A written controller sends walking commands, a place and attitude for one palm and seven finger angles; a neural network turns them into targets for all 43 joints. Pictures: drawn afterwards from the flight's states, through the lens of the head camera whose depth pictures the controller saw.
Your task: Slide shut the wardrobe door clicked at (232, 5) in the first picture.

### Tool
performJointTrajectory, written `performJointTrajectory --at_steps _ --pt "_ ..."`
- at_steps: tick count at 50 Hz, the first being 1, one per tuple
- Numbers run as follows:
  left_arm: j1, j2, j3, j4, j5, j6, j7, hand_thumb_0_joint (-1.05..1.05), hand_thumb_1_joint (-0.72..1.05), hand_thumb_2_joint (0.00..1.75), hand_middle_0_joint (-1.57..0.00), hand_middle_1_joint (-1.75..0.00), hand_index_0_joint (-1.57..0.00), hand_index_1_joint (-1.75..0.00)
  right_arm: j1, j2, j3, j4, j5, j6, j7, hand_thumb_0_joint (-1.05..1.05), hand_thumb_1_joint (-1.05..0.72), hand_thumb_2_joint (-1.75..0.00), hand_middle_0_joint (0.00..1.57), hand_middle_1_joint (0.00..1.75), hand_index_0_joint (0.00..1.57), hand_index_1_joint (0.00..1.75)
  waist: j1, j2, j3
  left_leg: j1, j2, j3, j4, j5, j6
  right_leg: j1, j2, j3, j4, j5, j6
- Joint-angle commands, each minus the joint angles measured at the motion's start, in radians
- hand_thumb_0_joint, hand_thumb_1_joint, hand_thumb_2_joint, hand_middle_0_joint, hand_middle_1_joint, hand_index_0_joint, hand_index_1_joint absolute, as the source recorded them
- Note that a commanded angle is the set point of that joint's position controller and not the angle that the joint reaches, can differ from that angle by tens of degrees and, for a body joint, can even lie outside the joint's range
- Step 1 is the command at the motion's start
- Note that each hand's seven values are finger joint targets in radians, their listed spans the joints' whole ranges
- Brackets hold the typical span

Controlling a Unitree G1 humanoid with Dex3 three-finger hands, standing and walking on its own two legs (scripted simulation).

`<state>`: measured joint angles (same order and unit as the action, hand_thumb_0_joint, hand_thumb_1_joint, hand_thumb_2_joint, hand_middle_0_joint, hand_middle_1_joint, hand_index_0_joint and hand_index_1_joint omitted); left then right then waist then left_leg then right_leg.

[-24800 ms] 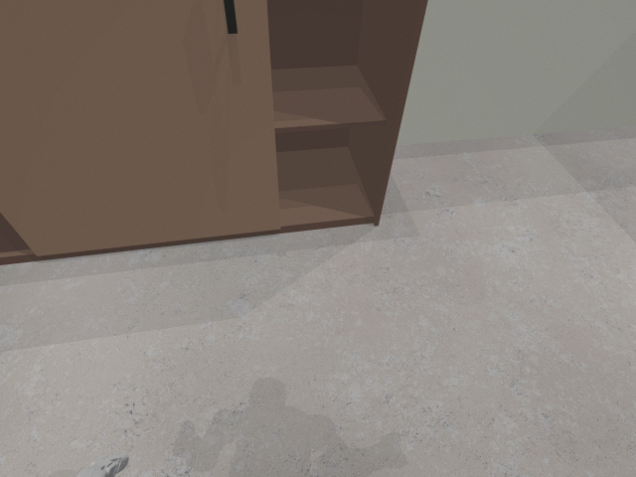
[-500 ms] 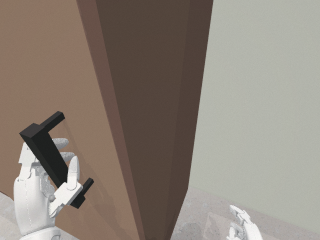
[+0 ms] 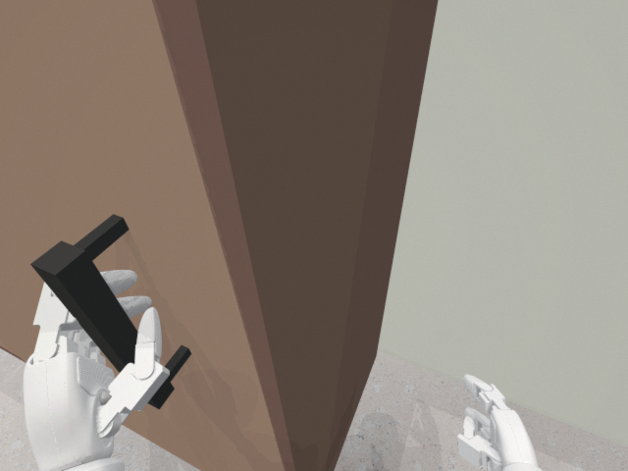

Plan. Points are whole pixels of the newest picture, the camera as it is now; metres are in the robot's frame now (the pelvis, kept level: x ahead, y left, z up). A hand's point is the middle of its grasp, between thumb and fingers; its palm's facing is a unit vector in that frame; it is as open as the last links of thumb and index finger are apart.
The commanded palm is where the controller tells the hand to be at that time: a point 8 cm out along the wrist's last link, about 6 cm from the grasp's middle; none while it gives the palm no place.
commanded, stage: stop walking and hold the door there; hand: left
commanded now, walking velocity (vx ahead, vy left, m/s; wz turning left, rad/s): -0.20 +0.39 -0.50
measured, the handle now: (137, 322) +0.19 +0.18 +0.20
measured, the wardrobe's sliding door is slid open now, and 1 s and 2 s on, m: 0.00 0.00 0.00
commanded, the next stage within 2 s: loosen the grip on the handle in 1.44 s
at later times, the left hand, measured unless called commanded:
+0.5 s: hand (133, 377) +0.15 +0.16 +0.19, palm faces +0.16 -0.99 -0.05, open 7.1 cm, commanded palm +0.10 +0.17 +0.18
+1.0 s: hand (106, 379) +0.14 +0.19 +0.19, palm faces -0.15 -0.99 +0.02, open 7.6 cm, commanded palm +0.11 +0.20 +0.18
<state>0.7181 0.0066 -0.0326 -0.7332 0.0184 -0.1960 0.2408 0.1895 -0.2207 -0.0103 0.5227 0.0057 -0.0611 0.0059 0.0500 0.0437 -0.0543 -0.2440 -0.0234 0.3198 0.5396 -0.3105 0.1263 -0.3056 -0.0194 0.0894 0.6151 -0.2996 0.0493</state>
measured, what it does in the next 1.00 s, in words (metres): steps to the left, turning right: right foot, then left foot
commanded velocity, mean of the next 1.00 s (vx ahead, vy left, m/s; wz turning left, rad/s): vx -0.01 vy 0.11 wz -0.21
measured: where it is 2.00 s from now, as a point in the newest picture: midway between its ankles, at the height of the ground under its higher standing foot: outside the picture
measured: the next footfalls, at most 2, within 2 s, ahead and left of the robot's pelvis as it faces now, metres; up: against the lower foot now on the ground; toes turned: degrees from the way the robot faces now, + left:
right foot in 0.40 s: -0.07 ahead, -0.12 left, +0.00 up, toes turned -8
left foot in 0.58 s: -0.02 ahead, +0.24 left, +0.00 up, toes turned -21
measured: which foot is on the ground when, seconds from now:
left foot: down 0.00-0.42, up 0.44-0.56, down 0.58-1.00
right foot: down 0.00-0.12, up 0.14-0.38, down 0.40-0.58, up 0.60-0.74, down 0.76-0.94, up 0.96-1.00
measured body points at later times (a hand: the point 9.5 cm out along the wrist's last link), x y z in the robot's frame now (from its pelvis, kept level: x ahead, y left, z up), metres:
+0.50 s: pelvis -0.07 +0.07 -0.02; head -0.03 +0.04 +0.43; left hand +0.13 +0.22 +0.19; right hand +0.14 -0.16 -0.09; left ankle -0.04 +0.15 -0.69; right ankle -0.11 -0.11 -0.73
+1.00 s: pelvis -0.10 +0.16 +0.00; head -0.11 +0.16 +0.45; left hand +0.15 +0.24 +0.19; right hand -0.03 -0.11 -0.08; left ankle -0.06 +0.25 -0.73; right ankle -0.11 +0.07 -0.71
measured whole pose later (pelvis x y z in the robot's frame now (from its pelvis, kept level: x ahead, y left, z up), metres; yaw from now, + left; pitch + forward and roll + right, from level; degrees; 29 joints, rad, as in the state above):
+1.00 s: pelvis -0.10 +0.16 +0.00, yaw -23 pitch -2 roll +2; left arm 0.41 0.01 -0.14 -0.56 0.08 -0.15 0.24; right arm 0.23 -0.20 0.01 0.57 -0.01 -0.02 -0.02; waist 0.03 -0.03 0.00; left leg -0.20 -0.04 0.10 0.52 -0.28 0.04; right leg -0.36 0.00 0.02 0.77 -0.37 -0.03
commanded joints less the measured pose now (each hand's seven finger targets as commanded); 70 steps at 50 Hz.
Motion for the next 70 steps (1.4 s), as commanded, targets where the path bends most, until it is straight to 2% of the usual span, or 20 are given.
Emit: performJointTrajectory --at_steps 1,8,11,16,19,21,25,27,29,30,36,40,42,45,47,49,55,59,67,70 --pt "0.005 0.128 -0.216 -0.21 0.045 -0.02 -0.142 0.0 0.9 0.9 -0.45 -1.4 -0.45 -1.4 -0.162 -0.075 -0.036 -0.229 0.021 -0.015 0.01 0.0 -0.9 -0.9 0.2 0.3 0.2 0.3 -0.073 -0.154 -0.04 0.166 0.153 -0.226 -0.039 0.232 -0.107 -0.157 -0.132 0.259 -0.107 0.382 -0.14" --pt "-0.004 0.161 -0.21 -0.223 0.069 0.0 -0.13 0.0 0.9 0.9 -0.45 -1.4 -0.45 -1.4 -0.163 -0.078 -0.032 -0.248 0.029 0.0 0.006 0.0 -0.9 -0.9 0.2 0.3 0.2 0.3 -0.065 0.008 -0.079 0.083 0.369 -0.219 -0.21 0.353 -0.129 -0.144 -0.047 0.021 0.414 -0.173 -0.066" --pt "-0.029 0.151 -0.223 -0.239 0.039 -0.009 -0.136 0.0 0.9 0.9 -0.45 -1.4 -0.45 -1.4 -0.172 -0.081 -0.03 -0.243 0.025 0.008 0.016 0.0 -0.9 -0.9 0.2 0.3 0.2 0.3 -0.054 -0.005 -0.038 0.032 0.364 -0.154 -0.209 0.45 -0.237 -0.17 -0.058 -0.035 0.493 -0.244 -0.07" --pt "-0.068 0.148 -0.249 -0.24 0.024 0.008 -0.147 0.0 0.9 0.9 -0.45 -1.4 -0.45 -1.4 -0.231 -0.066 -0.007 -0.235 0.026 0.008 0.029 0.0 -0.9 -0.9 0.2 0.3 0.2 0.3 -0.039 -0.056 -0.01 0.027 0.314 -0.105 -0.176 0.476 -0.174 -0.114 -0.09 -0.078 0.295 -0.193 -0.087" --pt "-0.098 0.185 -0.223 -0.262 0.006 0.009 -0.149 0.0 0.9 0.9 -0.45 -1.4 -0.45 -1.4 -0.304 -0.083 -0.029 -0.246 0.02 0.032 0.047 0.0 -0.9 -0.9 0.2 0.3 0.2 0.3 0.015 -0.123 -0.056 -0.093 0.141 -0.046 0.119 0.47 -0.459 0.067 -0.154 0.05 -0.013 -0.108 -0.194" --pt "-0.226 0.171 -0.249 -0.28 0.021 0.019 -0.131 0.0 0.9 0.9 -0.45 -1.4 -0.45 -1.4 -0.302 -0.038 0.027 -0.255 0.045 0.046 0.07 0.0 -0.9 -0.9 0.2 0.3 0.2 0.3 -0.043 -0.467 0.065 -0.235 0.063 -0.407 0.658 -0.217 -0.219 -0.246 -0.468 0.775 -0.284 0.321 -0.316" --pt "-0.374 0.152 -0.247 -0.428 0.011 0.033 -0.12 0.0 0.9 0.9 -0.45 -1.4 -0.45 -1.4 -0.256 -0.007 0.023 -0.258 0.034 0.042 0.02 0.0 -0.9 -0.9 0.2 0.3 0.2 0.3 -0.083 -0.416 -0.113 -0.008 0.052 -0.371 0.246 -0.173 -0.186 -0.186 -0.276 0.202 -0.033 0.414 -0.155" --pt "-0.279 0.134 -0.241 -0.361 0.038 0.044 -0.115 0.0 0.9 0.9 -0.45 -1.4 -0.45 -1.4 -0.206 -0.015 0.018 -0.206 0.03 0.037 -0.004 0.0 -0.9 -0.9 0.2 0.3 0.2 0.3 -0.097 -0.072 -0.146 0.254 0.044 -0.238 -0.092 0.121 -0.186 -0.229 -0.146 0.092 0.082 0.189 -0.106" --pt "-0.217 0.098 -0.295 -0.365 0.053 0.007 -0.123 0.0 0.9 0.9 -0.45 -1.4 -0.45 -1.4 -0.136 -0.035 0.004 -0.247 0.029 -0.008 -0.011 0.0 -0.9 -0.9 0.2 0.3 0.2 0.3 -0.08 0.296 -0.221 0.325 0.306 -0.399 -0.154 0.523 -0.024 -0.282 -0.03 -0.093 0.437 -0.287 -0.043" --pt "-0.204 0.102 -0.302 -0.272 0.053 -0.006 -0.133 0.0 0.9 0.9 -0.45 -1.4 -0.45 -1.4 -0.112 -0.036 -0.003 -0.252 0.035 -0.026 -0.016 0.0 -0.9 -0.9 0.2 0.3 0.2 0.3 -0.08 0.207 -0.189 0.29 0.331 -0.403 -0.142 0.583 0.012 -0.278 -0.022 -0.109 0.52 -0.341 -0.047" --pt "-0.317 0.067 -0.31 -0.139 0.038 -0.036 -0.14 0.0 0.9 0.9 -0.45 -1.4 -0.45 -1.4 -0.169 -0.05 0.013 -0.202 0.006 -0.035 -0.01 0.0 -0.9 -0.9 0.2 0.3 0.2 0.3 -0.069 -0.038 -0.009 -0.004 0.25 -0.274 -0.087 0.277 -0.083 -0.012 -0.012 -0.098 0.069 0.021 -0.053" --pt "-0.389 0.095 -0.266 -0.1 0.04 0.006 -0.136 0.0 0.9 0.9 -0.45 -1.4 -0.45 -1.4 -0.176 -0.027 0.01 -0.16 -0.015 -0.006 -0.015 0.0 -0.9 -0.9 0.2 0.3 0.2 0.3 -0.086 -0.274 0.065 -0.032 0.035 -0.262 0.198 -0.192 -0.132 -0.196 -0.218 0.368 -0.404 -0.364 -0.206" --pt "-0.449 0.053 -0.302 -0.105 0.027 -0.006 -0.145 0.0 0.9 0.9 -0.45 -1.4 -0.45 -1.4 -0.151 -0.029 0.0 -0.169 -0.003 -0.015 -0.005 0.0 -0.9 -0.9 0.2 0.3 0.2 0.3 -0.081 -0.359 0.01 -0.025 0.004 -0.269 0.19 -0.084 -0.135 -0.038 -0.201 0.311 -0.359 -0.029 -0.233" --pt "-0.485 0.01 -0.348 -0.045 0.03 -0.023 -0.142 0.0 0.9 0.9 -0.45 -1.4 -0.45 -1.4 -0.145 -0.043 0.001 -0.132 -0.01 -0.023 -0.019 0.0 -0.9 -0.9 0.2 0.3 0.2 0.3 -0.093 -0.216 -0.053 0.202 0.053 -0.301 -0.111 0.023 -0.118 -0.097 -0.118 0.106 -0.168 -0.035 -0.178" --pt "-0.506 0.004 -0.371 -0.041 0.03 -0.052 -0.144 0.0 0.9 0.9 -0.45 -1.4 -0.45 -1.4 -0.142 -0.072 0.001 -0.162 -0.019 -0.026 -0.031 0.0 -0.9 -0.9 0.2 0.3 0.2 0.3 -0.082 0.114 -0.054 0.239 0.286 -0.616 -0.306 -0.09 -0.023 -0.234 0.035 -0.061 0.142 -0.112 -0.084" --pt "-0.51 0.032 -0.355 -0.012 0.037 -0.055 -0.133 0.0 0.9 0.9 -0.45 -1.4 -0.45 -1.4 -0.158 -0.031 0.021 -0.151 -0.019 -0.025 -0.033 0.0 -0.9 -0.9 0.2 0.3 0.2 0.3 -0.078 0.09 -0.024 0.152 0.368 -0.699 -0.401 -0.15 0.026 -0.221 -0.001 -0.057 0.336 -0.134 -0.076" --pt "-0.568 0.007 -0.394 0.001 0.02 -0.036 -0.14 0.0 0.9 0.9 -0.45 -1.4 -0.45 -1.4 -0.142 -0.05 0.026 -0.135 -0.01 -0.031 -0.034 0.0 -0.9 -0.9 0.2 0.3 0.2 0.3 -0.067 0.067 0.008 0.137 0.278 -0.395 -0.304 0.19 -0.022 -0.114 -0.023 -0.128 0.182 -0.083 -0.069" --pt "-0.634 0.013 -0.393 -0.002 0.026 -0.038 -0.144 0.0 0.9 0.9 -0.45 -1.4 -0.45 -1.4 -0.145 -0.042 0.029 -0.128 -0.013 -0.034 -0.023 0.0 -0.9 -0.9 0.2 0.3 0.2 0.3 -0.074 0.118 0.004 0.042 0.254 -0.348 -0.27 0.098 -0.056 0.048 0.003 -0.174 -0.013 -0.029 -0.066" --pt "-0.61 0.031 -0.317 0.021 0.004 -0.015 -0.156 0.0 0.9 0.9 -0.45 -1.4 -0.45 -1.4 -0.125 -0.029 0.009 -0.102 -0.012 -0.037 -0.028 0.0 -0.9 -0.9 0.2 0.3 0.2 0.3 -0.09 -0.231 -0.077 0.159 0.055 -0.29 -0.014 0.122 -0.122 -0.021 -0.113 0.086 -0.281 0.174 -0.126" --pt "-0.622 0.011 -0.343 0.02 0.009 -0.023 -0.16 0.0 0.9 0.9 -0.45 -1.4 -0.45 -1.4 -0.143 -0.041 0.009 -0.104 -0.014 -0.039 -0.036 0.0 -0.9 -0.9 0.2 0.3 0.2 0.3 -0.087 -0.114 -0.088 0.2 0.082 -0.309 -0.096 0.205 -0.117 0.004 -0.077 0.017 -0.244 0.229 -0.093"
